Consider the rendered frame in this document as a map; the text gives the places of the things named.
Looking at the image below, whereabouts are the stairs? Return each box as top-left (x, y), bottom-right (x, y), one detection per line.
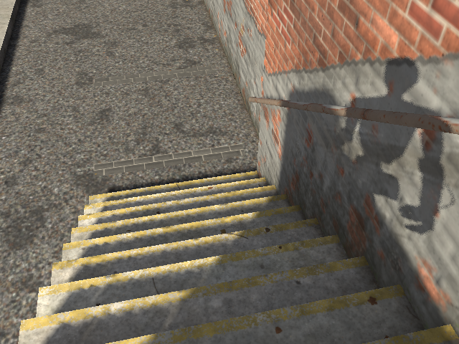
top-left (18, 171), bottom-right (459, 344)

